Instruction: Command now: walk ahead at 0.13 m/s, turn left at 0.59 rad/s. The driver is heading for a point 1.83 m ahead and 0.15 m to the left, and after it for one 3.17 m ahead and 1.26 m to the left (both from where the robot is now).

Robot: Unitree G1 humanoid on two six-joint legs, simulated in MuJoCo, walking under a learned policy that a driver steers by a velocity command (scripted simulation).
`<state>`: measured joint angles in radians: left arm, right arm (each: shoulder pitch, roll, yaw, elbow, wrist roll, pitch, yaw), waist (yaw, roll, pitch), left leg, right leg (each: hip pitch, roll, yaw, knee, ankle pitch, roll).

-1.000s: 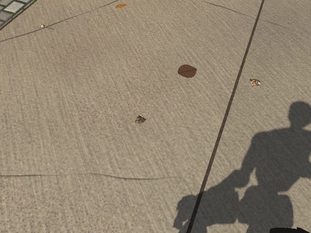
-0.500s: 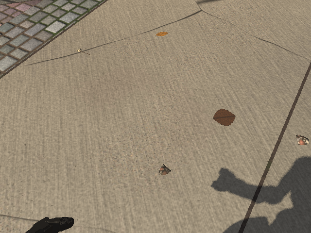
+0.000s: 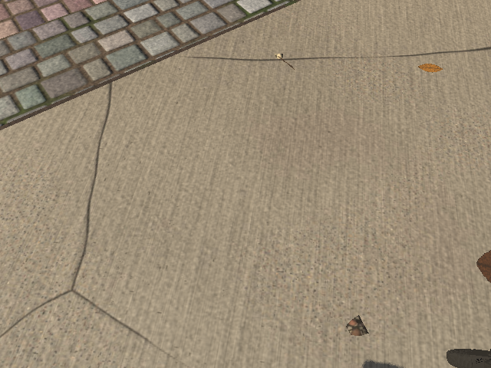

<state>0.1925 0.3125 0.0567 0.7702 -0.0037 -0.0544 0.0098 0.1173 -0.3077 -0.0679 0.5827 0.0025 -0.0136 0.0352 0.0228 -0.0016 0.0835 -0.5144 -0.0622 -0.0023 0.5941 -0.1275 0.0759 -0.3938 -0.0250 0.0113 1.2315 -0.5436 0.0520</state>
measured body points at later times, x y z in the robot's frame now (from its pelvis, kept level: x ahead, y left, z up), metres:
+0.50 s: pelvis +0.07 -0.05 +0.02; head +0.10 -0.06 +0.47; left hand +0.14 +0.26 -0.07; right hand +0.30 -0.28 -0.08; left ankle +0.05 +0.08 -0.66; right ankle +0.12 -0.16 -0.72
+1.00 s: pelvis +0.06 -0.02 +0.01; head +0.06 -0.01 +0.46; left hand +0.09 +0.26 -0.11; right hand +0.25 -0.22 -0.10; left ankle +0.01 +0.09 -0.72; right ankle +0.12 -0.16 -0.72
